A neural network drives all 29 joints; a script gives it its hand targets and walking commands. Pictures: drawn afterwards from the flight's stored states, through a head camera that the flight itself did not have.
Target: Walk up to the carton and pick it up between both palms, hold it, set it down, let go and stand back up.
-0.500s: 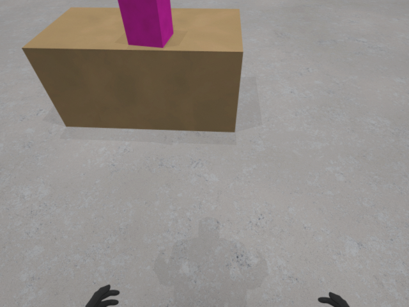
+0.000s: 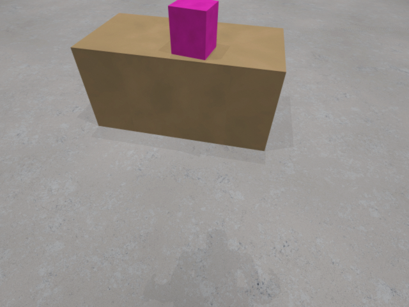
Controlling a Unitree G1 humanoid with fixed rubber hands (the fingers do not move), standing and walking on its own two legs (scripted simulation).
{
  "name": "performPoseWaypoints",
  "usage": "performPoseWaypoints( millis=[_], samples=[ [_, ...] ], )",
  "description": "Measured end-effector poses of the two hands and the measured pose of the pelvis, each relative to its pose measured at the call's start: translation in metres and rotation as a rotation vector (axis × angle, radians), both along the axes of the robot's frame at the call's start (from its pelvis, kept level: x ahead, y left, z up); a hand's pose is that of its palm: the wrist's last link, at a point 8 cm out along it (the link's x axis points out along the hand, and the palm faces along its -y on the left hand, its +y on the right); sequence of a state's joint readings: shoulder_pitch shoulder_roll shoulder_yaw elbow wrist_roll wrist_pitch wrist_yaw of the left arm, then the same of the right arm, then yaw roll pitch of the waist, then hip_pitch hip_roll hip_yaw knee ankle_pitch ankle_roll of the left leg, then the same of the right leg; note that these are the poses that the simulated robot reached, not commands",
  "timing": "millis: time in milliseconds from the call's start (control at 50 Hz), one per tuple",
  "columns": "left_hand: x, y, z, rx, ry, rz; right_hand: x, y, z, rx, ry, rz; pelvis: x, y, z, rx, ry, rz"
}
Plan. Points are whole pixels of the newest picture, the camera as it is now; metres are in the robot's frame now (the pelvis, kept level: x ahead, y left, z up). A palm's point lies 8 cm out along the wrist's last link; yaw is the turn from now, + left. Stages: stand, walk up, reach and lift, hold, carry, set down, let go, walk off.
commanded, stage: walk up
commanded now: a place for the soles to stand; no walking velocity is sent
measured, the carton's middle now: (194, 28) +1.53 +0.19 -0.03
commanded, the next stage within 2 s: none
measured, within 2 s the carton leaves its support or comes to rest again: neither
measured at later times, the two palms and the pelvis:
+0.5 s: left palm (135, 202) +0.38 +0.22 -0.08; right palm out of the picture +0.16 -0.28 -0.12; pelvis +0.21 -0.01 -0.01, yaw +0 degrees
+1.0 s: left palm (113, 206) +0.40 +0.30 -0.13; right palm (283, 151) +0.62 -0.19 -0.08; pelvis +0.44 +0.04 -0.01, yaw +6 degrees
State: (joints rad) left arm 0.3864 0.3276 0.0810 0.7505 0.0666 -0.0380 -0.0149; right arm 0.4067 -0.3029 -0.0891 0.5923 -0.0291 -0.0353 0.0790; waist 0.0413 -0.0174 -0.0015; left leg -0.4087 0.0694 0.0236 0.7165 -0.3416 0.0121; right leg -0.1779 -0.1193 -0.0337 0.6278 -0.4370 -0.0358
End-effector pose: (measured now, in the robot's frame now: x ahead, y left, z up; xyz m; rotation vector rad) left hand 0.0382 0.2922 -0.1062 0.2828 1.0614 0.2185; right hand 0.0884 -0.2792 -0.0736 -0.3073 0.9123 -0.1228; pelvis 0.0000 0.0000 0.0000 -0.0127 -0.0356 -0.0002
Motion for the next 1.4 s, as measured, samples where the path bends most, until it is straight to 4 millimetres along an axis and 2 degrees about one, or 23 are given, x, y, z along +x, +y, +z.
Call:
performPoseWaypoints(
  millis=[40, 100, 180, 240, 320, 420, 480, 520, 560, 660, 740, 800, 860, 940, 1000, 1040, 1140, 1240, 1320, 1400],
  samples=[
    [0.014, 0.017, -0.016, 0.001, 0.015, -0.017, 0.005, 0.007, -0.01, -0.038, -0.018, -0.014, 0.012, 0.014, -0.015, 0.011, -0.005, 0.004],
    [0.052, 0.019, -0.022, -0.025, 0.014, -0.064, -0.008, 0.016, -0.019, -0.055, 0.035, -0.082, 0.03, 0.024, -0.018, 0.038, -0.012, -0.022],
    [0.129, 0.001, 0.001, -0.074, -0.103, -0.154, -0.029, 0.027, -0.012, -0.052, 0.145, -0.149, 0.056, 0.027, 0.0, 0.033, -0.013, -0.027],
    [0.179, -0.014, 0.021, -0.109, -0.178, -0.202, -0.034, 0.031, -0.008, -0.038, 0.21, -0.186, 0.08, 0.027, 0.011, 0.031, -0.006, -0.023],
    [0.235, -0.03, 0.036, -0.121, -0.221, -0.236, -0.022, 0.031, -0.01, -0.009, 0.277, -0.213, 0.115, 0.023, 0.016, 0.032, 0.005, -0.019],
    [0.305, -0.054, 0.039, -0.102, -0.25, -0.258, 0.019, 0.02, -0.026, 0.026, 0.321, -0.223, 0.168, 0.007, 0.008, 0.039, 0.011, -0.017],
    [0.341, -0.066, 0.033, -0.064, -0.283, -0.246, 0.057, 0.005, -0.044, 0.036, 0.344, -0.196, 0.204, -0.008, -0.006, 0.026, 0.009, -0.005],
    [0.348, -0.067, 0.028, -0.033, -0.278, -0.226, 0.089, 0.0, -0.052, 0.044, 0.352, -0.154, 0.221, -0.015, -0.011, 0.021, -0.01, 0.01],
    [0.341, -0.061, 0.026, -0.018, -0.239, -0.157, 0.13, -0.004, -0.052, 0.044, 0.332, -0.1, 0.239, -0.018, -0.009, 0.03, -0.022, 0.023],
    [0.302, -0.039, 0.028, 0.019, -0.07, -0.005, 0.258, -0.006, -0.034, 0.044, 0.171, 0.022, 0.282, -0.017, 0.006, 0.021, -0.026, 0.053],
    [0.281, -0.025, 0.026, 0.022, 0.038, 0.075, 0.348, 0.01, -0.016, 0.053, 0.059, 0.104, 0.316, -0.013, 0.012, 0.013, -0.016, 0.069],
    [0.28, -0.018, 0.02, 0.005, 0.092, 0.116, 0.408, 0.032, -0.006, 0.063, -0.006, 0.16, 0.343, -0.006, 0.012, 0.004, -0.007, 0.081],
    [0.292, -0.009, 0.007, -0.021, 0.118, 0.146, 0.46, 0.057, 0.0, 0.063, -0.054, 0.208, 0.374, 0.005, 0.007, -0.006, -0.003, 0.096],
    [0.325, 0.007, -0.019, -0.052, 0.142, 0.15, 0.517, 0.085, -0.002, 0.032, -0.12, 0.234, 0.418, 0.027, -0.011, 0.004, 0.001, 0.113],
    [0.366, 0.012, -0.027, -0.082, 0.149, 0.105, 0.527, 0.088, -0.005, 0.002, -0.115, 0.19, 0.442, 0.039, -0.014, 0.007, -0.008, 0.107],
    [0.405, 0.016, -0.023, -0.091, 0.112, 0.065, 0.519, 0.08, -0.003, -0.016, -0.07, 0.132, 0.457, 0.042, -0.008, 0.004, -0.013, 0.105],
    [0.51, 0.02, 0.004, -0.093, -0.043, -0.027, 0.486, 0.055, 0.001, -0.054, 0.087, 0.012, 0.494, 0.044, 0.009, 0.013, -0.011, 0.101],
    [0.59, 0.012, 0.023, -0.088, -0.116, -0.091, 0.473, 0.039, -0.004, -0.049, 0.2, -0.061, 0.534, 0.041, 0.015, 0.025, 0.002, 0.093],
    [0.648, -0.003, 0.03, -0.073, -0.152, -0.129, 0.486, 0.029, -0.017, -0.015, 0.248, -0.094, 0.571, 0.031, 0.012, 0.038, 0.007, 0.081],
    [0.7, -0.02, 0.031, -0.03, -0.21, -0.136, 0.517, 0.016, -0.04, 0.017, 0.283, -0.087, 0.614, 0.013, -0.002, 0.033, 0.004, 0.076]
  ],
)
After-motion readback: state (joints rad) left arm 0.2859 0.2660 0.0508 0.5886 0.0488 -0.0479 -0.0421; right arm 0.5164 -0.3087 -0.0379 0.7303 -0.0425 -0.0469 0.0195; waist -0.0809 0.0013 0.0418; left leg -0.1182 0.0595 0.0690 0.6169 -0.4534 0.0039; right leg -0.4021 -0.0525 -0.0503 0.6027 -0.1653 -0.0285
